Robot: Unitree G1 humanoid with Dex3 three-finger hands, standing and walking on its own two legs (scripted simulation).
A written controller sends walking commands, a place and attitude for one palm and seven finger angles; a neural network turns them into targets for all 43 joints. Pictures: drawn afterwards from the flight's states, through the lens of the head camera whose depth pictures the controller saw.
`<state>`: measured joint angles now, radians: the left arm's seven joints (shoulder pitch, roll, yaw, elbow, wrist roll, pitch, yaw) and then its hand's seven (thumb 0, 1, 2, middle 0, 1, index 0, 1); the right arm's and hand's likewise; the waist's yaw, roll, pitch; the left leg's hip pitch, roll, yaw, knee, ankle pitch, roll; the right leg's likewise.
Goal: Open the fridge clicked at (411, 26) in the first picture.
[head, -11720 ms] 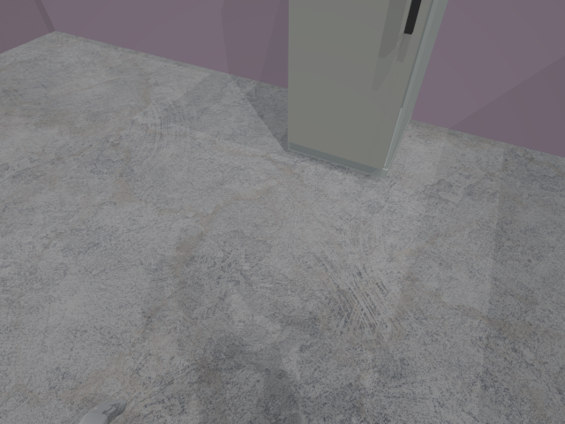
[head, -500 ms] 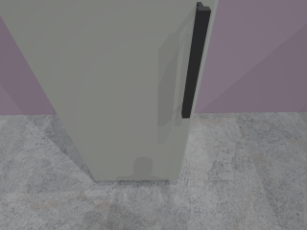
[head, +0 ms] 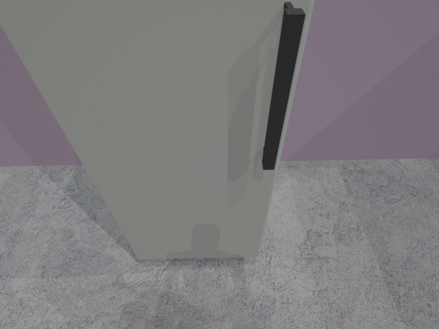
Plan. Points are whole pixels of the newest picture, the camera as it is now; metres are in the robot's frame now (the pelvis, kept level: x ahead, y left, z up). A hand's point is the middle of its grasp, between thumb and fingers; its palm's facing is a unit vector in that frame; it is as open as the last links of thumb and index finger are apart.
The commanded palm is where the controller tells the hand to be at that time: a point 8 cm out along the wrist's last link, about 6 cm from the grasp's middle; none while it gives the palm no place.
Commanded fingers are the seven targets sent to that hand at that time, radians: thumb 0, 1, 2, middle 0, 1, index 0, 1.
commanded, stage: look again from close up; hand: right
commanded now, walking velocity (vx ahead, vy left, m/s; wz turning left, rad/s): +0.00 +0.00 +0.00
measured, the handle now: (276, 100) +0.52 -0.08 +0.16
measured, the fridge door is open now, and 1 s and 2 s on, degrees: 0 0 0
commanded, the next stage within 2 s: raise the hand to about handle height in 0.64 s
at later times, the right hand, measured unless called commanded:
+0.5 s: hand out of the picture -0.01 -0.16 -0.18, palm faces +0.01 +0.99 -0.15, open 7.4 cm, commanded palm none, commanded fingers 0.00 -0.90 -0.90 0.20 0.30 0.20 0.30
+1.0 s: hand (324, 260) +0.24 -0.16 +0.03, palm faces +0.11 +0.99 -0.07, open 7.7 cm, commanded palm +0.13 -0.22 -0.03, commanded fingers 0.00 -0.57 -0.76 0.22 0.51 0.22 0.51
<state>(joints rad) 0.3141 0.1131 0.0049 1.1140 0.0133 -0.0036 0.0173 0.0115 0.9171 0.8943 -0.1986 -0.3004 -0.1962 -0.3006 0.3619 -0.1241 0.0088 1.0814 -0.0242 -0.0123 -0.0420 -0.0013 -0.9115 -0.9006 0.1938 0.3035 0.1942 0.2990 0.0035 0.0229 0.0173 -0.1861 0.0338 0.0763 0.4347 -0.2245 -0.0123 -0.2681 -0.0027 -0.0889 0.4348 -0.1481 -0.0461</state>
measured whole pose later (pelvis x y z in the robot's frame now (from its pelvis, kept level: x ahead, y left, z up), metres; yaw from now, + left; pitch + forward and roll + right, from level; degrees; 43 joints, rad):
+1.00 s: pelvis +0.01 +0.00 -0.02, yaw +0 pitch +3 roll +0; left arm 0.24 0.26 0.02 0.72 -0.03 -0.27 0.04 0.02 0.92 0.89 -0.20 -0.30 -0.20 -0.30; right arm 0.37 -0.18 -0.05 0.04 0.18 -0.27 -0.01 0.02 -0.83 -0.85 0.19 0.38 0.20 0.38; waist 0.05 -0.04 -0.09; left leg -0.37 0.06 0.07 0.70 -0.38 -0.01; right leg -0.44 0.00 -0.09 0.67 -0.28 -0.04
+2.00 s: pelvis +0.02 +0.00 -0.02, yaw -2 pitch +1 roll +2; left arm 0.23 0.25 -0.05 0.58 -0.07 -0.29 0.09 0.02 0.90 0.89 -0.20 -0.30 -0.20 -0.30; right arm 0.17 -0.42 -0.40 -0.04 0.39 -0.13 0.41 -0.01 0.36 -0.36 0.29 1.12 0.29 1.12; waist -0.02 -0.02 -0.05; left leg -0.28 0.03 0.10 0.62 -0.36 -0.01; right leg -0.41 -0.02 -0.05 0.68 -0.30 -0.04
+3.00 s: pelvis +0.03 +0.03 -0.01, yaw -1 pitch -1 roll +1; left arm 0.23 0.27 -0.06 0.60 -0.08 -0.24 0.10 0.02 0.90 0.89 -0.20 -0.30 -0.20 -0.30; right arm -0.06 -0.49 -0.47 0.16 0.36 0.05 0.52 -0.02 0.50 -0.30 0.30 1.20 0.30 1.20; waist -0.03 -0.05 -0.02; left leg -0.18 0.01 0.11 0.51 -0.32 0.02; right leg -0.28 -0.03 -0.05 0.55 -0.24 -0.01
